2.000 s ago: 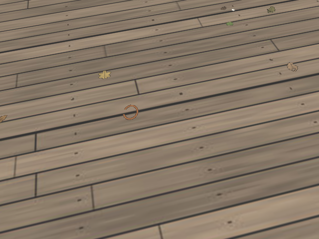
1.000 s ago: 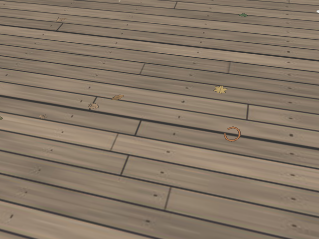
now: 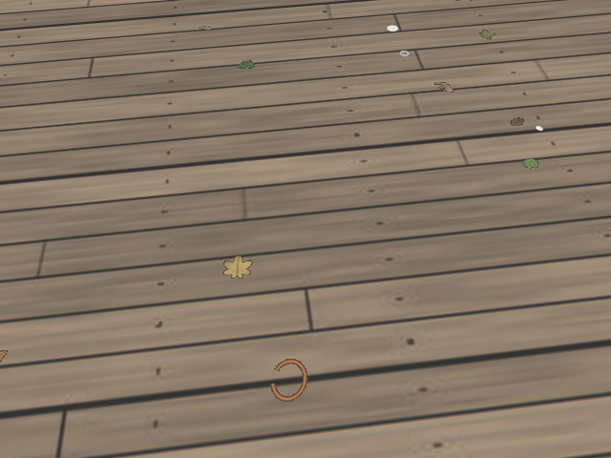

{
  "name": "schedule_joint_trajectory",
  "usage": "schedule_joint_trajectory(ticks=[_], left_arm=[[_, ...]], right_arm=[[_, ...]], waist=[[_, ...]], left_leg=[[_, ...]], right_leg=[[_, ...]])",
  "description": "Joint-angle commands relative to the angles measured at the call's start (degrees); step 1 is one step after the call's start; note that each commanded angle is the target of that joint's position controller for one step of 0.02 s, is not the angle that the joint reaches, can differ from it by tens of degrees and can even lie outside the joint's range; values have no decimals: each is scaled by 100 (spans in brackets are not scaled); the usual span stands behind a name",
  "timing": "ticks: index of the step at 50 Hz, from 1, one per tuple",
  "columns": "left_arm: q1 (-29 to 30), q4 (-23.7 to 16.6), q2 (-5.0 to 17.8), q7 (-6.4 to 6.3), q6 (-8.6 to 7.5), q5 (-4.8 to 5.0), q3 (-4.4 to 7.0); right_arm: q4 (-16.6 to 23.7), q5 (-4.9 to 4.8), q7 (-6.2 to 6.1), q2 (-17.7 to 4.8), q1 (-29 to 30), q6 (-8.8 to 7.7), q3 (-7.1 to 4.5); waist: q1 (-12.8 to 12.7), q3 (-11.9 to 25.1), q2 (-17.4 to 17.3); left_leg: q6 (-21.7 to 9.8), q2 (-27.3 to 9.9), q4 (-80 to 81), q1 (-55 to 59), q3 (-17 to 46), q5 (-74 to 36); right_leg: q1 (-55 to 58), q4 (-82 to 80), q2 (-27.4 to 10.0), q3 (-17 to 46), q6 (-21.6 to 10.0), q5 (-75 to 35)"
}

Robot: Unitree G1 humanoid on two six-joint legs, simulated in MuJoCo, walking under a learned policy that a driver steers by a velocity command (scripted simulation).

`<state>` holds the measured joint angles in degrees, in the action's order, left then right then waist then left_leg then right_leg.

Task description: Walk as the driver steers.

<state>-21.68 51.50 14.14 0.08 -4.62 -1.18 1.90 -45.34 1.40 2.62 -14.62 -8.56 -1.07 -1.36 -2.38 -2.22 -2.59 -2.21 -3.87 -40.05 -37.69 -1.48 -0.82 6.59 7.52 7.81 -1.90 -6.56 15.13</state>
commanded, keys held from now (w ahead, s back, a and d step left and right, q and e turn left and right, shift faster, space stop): w+q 0.74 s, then w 0.18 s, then w+e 0.08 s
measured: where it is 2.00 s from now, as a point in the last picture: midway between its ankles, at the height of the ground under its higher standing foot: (232, 230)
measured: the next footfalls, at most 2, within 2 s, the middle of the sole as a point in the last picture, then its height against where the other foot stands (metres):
left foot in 0.12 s outside the picture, level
right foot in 0.60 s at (349, 415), level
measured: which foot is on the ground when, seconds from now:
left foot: up 0.00-0.10, down 0.12-0.62, up 0.64-1.00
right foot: down 0.00-0.14, up 0.16-0.58, down 0.60-1.00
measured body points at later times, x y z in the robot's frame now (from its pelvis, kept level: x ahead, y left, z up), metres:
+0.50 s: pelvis +0.30 +0.04 +0.00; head +0.33 +0.06 +0.45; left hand +0.43 +0.31 -0.10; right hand +0.36 -0.24 -0.12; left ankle +0.20 +0.08 -0.74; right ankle +0.50 -0.08 -0.69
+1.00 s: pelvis +0.56 +0.10 +0.01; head +0.59 +0.11 +0.45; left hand +0.40 +0.31 -0.12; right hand +0.85 -0.01 -0.10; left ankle +0.61 +0.27 -0.70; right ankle +0.53 -0.04 -0.74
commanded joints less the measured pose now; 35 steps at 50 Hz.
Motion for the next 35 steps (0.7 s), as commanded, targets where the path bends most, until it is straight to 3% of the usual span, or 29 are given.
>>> schedule_joint_trajectory(ticks=[1, 3, 4, 5, 6, 7, 8, 9, 10, 11, 12, 14, 16, 20, 25, 27, 29, 30, 31, 32, 33, 34, 35], left_arm=[[-330, -23, 713, -115, -46, -44, 104], [-232, 22, 854, -184, -42, -73, 105], [-192, 37, 950, -219, -13, -100, 123], [-147, 30, 1045, -233, 28, -119, 143], [64, -73, 1106, -233, 29, -68, 141], [-99, -423, 704, -150, -44, 104, 34], [-16, -514, 797, -91, -91, 5, 79], [413, -647, 797, -46, -130, -67, 58], [579, -733, 781, -9, -188, -22, 26], [610, -731, 761, 3, -163, -39, 33], [573, -764, 730, 6, -54, -125, 23], [423, -774, 592, 45, 154, -204, -19], [673, -919, 534, 68, 226, -192, -43], [1686, -1275, 489, 93, 221, -143, -84], [2454, -1574, 549, 113, 135, -58, -123], [2286, -1584, 686, 99, 85, -44, -91], [1409, -1329, 924, 30, 24, -33, 9], [668, -1147, 1109, -38, -53, -81, 89], [-263, -1116, 1535, -147, -86, -209, 196], [-72, -1154, 1972, -161, 18, -238, 309], [243, -1182, 1474, -131, 93, -146, 267], [548, -1251, 970, -108, 98, -99, 152], [721, -1218, 750, -85, 87, -106, 96]], right_arm=[[603, 14, 38, -324, 840, -131, -41], [508, 26, -6, -394, 476, -124, -74], [384, 35, -35, -497, 27, -132, -117], [166, 51, -65, -650, -715, -169, -190], [-75, 133, -113, -858, -1635, -210, -294], [-122, 202, -202, -1652, -2226, -160, -548], [-111, -32, -162, -1534, -1874, -121, -532], [-114, -169, -154, -1414, -1521, -100, -524], [-60, -142, -162, -1101, -1199, -79, -456], [-48, -116, -175, -864, -990, -77, -390], [-62, -128, -200, -739, -866, -95, -344], [-67, -131, -195, -800, -875, -185, -347], [-104, -137, -193, -976, -989, -236, -400], [-171, -157, -202, -1014, -1383, -212, -441], [-196, -72, -263, -1093, -1808, -158, -488], [-104, -38, -312, -1172, -1637, -161, -512], [13, -23, -307, -1280, -1283, -193, -534], [22, -75, -256, -1202, -1209, -238, -506], [200, -142, -215, -750, -1273, -300, -374], [383, -257, -215, -420, -1926, -275, -305], [164, -54, -272, -888, -1855, -169, -346], [151, -10, -226, -942, -1457, -136, -368], [183, -11, -177, -829, -1232, -119, -349]], waist=[[-136, -368, 484], [83, -58, 690], [295, 214, 795], [605, 605, 831], [1110, 1051, 679], [1126, 1770, -520], [817, 2065, -605], [726, 1274, -33], [581, 661, 237], [366, 215, 465], [176, 21, 442], [43, 96, 230], [53, 69, 120], [425, -38, -59], [775, 67, -138], [607, 106, -186], [160, 392, -182], [-241, 792, 150], [-546, 1690, 832], [-67, 2036, 2173], [58, 1409, 1256], [46, 760, 618], [108, 403, 450]], left_leg=[[-213, 298, 500, -5, -275, 244], [-430, 675, 621, 689, -580, 831], [-555, 864, 671, 1141, -657, 1150], [-714, 987, 927, 1919, -582, 1229], [-998, 679, 1290, 3309, -79, 1009], [-1884, -974, 1203, 5241, 2372, 992], [-2356, -1647, 1928, 5730, 4512, 133], [-2165, -1399, 2070, 5099, 3649, 474], [-1959, -1250, 2307, 4269, 3066, 440], [-1722, -967, 2489, 3559, 2633, 164], [-1581, -703, 2617, 3026, 2296, -127], [-1517, -406, 2746, 2593, 1908, -494], [-1482, -215, 2858, 2390, 1711, -606], [-1164, 36, 2802, 2623, 1660, -603], [-1020, -115, 2302, 3415, 2021, -1177], [-872, -240, 2050, 3469, 2267, -1234], [-657, -142, 1350, 3178, 2336, -1752], [-514, 221, 298, 2856, 2055, -1632], [-383, 579, -1300, 2222, 1529, -141], [-242, 1387, -2536, 534, 897, 3406], [-281, 787, -3105, 14, 877, 3059], [-254, 583, -3073, 44, 818, 2487], [-191, 409, -2869, 165, 741, 2155]], right_leg=[[99, 227, -1838, 58, -104, -4169], [313, 1008, -1886, -138, 31, -6213], [393, 1729, -1909, -208, 78, -6999], [243, 2742, -1904, -265, 105, -7007], [-680, 4113, -1818, -423, 154, -5872], [-2855, 6605, -1024, -679, 455, -2718], [-4243, 7674, -206, 174, 480, 1376], [-4696, 7552, -705, 730, 412, 836], [-4667, 7122, -945, 634, 425, 449], [-4456, 6640, -1113, 574, 458, 374], [-4185, 6316, -1207, 543, 563, 376], [-3851, 5853, -1256, 402, 738, 312], [-3898, 5302, -1278, 256, 882, -25], [-4140, 3921, -1221, 151, 1021, -1074], [-4119, 2932, -945, 202, 921, -1329], [-3619, 2507, -868, 344, 798, -1067], [-2309, 2151, -649, 310, 612, -614], [-1226, 1796, -863, 469, 437, -677], [71, 1597, -2229, 1804, 147, 614], [951, 877, -3421, 4391, -455, 1063], [378, 874, -3296, 4455, -509, 1650], [-313, 808, -3007, 3504, -392, 1374], [-810, 678, -2710, 2670, -280, 538]])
